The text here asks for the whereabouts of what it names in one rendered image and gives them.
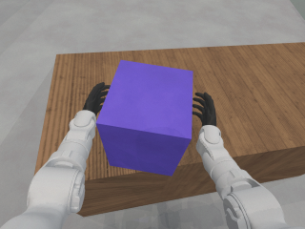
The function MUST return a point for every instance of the left robot hand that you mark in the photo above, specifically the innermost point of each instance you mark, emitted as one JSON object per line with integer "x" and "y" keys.
{"x": 94, "y": 99}

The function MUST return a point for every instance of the right robot upper arm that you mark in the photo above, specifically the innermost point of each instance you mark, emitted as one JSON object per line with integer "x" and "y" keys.
{"x": 254, "y": 208}

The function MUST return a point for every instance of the carton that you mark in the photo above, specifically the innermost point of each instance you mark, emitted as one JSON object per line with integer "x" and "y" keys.
{"x": 146, "y": 120}

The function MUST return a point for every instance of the right robot forearm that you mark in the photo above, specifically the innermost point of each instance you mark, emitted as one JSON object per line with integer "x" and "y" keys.
{"x": 223, "y": 170}

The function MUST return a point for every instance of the pedestal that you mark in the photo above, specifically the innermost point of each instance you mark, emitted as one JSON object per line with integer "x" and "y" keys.
{"x": 258, "y": 92}

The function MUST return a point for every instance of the left robot upper arm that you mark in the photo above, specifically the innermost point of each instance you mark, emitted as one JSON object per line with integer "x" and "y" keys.
{"x": 55, "y": 194}

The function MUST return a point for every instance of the right robot hand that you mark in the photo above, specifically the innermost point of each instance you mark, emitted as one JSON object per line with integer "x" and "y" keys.
{"x": 208, "y": 116}

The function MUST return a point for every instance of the left robot forearm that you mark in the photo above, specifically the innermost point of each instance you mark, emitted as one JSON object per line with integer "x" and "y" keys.
{"x": 75, "y": 148}

